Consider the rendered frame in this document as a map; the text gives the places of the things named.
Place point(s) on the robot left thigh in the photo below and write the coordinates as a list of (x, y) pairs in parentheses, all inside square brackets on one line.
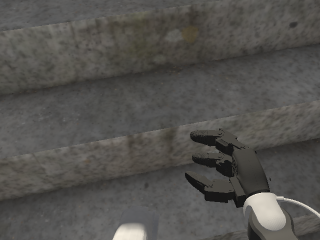
[(138, 223)]

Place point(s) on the robot right hand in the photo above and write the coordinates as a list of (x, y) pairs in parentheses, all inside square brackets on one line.
[(234, 160)]

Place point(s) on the right robot forearm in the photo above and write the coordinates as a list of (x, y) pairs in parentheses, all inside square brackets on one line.
[(266, 219)]

